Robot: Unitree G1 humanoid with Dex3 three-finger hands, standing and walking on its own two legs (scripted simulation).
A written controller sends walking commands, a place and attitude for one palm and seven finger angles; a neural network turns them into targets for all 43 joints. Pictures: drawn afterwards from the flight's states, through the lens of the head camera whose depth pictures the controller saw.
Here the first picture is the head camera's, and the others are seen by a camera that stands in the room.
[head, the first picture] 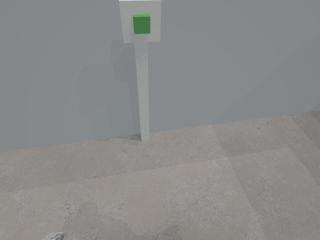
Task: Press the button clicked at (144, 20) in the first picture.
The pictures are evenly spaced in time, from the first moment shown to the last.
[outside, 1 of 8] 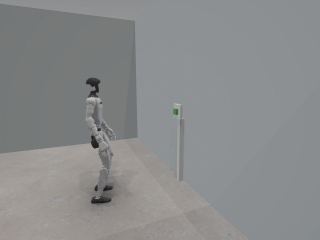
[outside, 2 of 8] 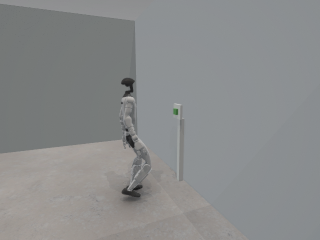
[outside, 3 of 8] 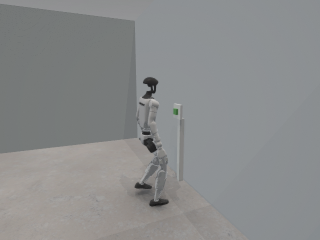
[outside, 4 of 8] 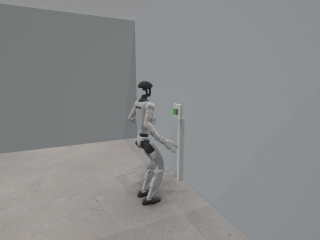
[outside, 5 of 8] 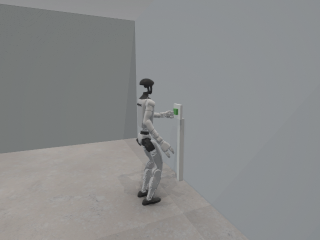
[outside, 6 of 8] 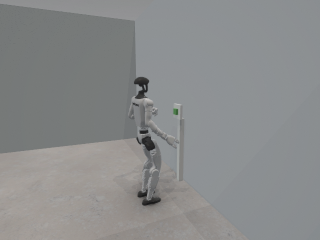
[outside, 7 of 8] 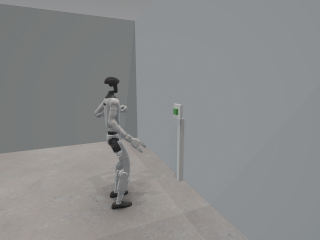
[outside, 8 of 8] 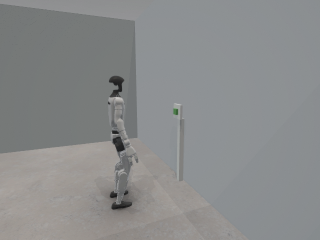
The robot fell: no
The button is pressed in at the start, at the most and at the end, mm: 0 13 0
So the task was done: yes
